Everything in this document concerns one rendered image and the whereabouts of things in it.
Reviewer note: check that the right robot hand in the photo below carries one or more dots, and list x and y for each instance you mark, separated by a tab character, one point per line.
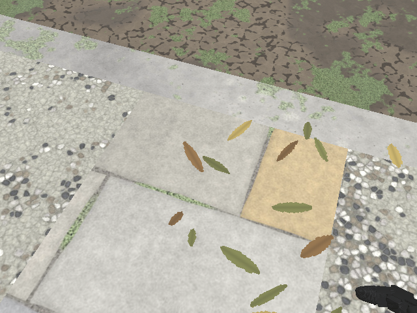
395	298

